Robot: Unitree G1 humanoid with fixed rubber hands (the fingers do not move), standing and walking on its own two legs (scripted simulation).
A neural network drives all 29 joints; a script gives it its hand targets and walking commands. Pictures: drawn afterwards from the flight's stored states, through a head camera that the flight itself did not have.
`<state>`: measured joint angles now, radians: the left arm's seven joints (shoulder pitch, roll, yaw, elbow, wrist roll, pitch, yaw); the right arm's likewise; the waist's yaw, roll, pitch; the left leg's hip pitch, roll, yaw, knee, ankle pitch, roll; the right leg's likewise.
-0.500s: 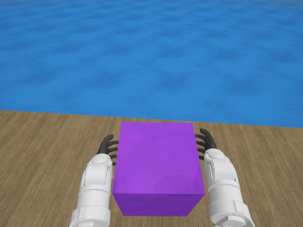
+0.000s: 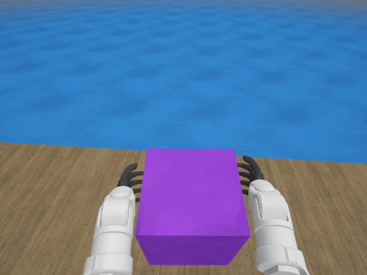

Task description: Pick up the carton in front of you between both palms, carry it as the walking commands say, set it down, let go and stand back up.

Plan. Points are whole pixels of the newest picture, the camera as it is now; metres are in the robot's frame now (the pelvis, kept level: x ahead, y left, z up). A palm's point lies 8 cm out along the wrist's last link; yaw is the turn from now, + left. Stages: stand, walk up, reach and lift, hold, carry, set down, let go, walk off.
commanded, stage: hold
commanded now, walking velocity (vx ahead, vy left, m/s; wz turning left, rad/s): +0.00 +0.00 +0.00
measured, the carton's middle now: (189, 209) +0.29 +0.00 -0.03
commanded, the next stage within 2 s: carry in 0.66 s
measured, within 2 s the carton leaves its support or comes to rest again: neither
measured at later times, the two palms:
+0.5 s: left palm (124, 193) +0.28 +0.15 +0.05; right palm (255, 187) +0.29 -0.15 +0.06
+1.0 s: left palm (141, 164) +0.34 +0.11 +0.08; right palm (265, 162) +0.35 -0.18 +0.08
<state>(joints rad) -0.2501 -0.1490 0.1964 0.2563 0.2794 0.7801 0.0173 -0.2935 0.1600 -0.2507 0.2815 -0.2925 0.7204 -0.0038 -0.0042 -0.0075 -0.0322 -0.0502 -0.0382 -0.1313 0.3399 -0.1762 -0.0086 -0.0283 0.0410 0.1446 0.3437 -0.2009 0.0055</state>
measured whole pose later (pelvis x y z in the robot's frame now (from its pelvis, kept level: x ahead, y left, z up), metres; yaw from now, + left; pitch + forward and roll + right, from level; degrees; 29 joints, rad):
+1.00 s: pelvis +0.06 -0.02 +0.00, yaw -1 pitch +5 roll +2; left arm -0.19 -0.14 0.10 -0.12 0.14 1.04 0.09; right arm -0.21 0.11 -0.15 -0.11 -0.13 1.00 -0.08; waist 0.00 -0.01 -0.14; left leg -0.44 0.03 0.10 0.73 -0.40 -0.01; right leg -0.17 -0.02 -0.03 0.34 -0.26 -0.02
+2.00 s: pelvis +0.68 -0.05 -0.03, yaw -3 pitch +3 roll +1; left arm -0.19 -0.13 0.11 -0.40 0.11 1.23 0.10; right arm -0.22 0.14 -0.12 -0.39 -0.11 1.18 -0.10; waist 0.00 -0.02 -0.07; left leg -0.49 0.03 0.23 0.53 -0.09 0.06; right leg 0.03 -0.08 -0.20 0.52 -0.53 0.02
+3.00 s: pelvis +1.36 -0.09 -0.11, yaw -5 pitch +2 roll -3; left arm -0.72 0.00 0.17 0.14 0.04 1.21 0.14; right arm -0.70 0.03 -0.26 0.06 -0.14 1.21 -0.11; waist 0.09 0.05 -0.07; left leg -0.48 0.02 0.12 0.40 0.34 0.07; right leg -0.03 0.08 -0.11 0.95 -0.75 -0.06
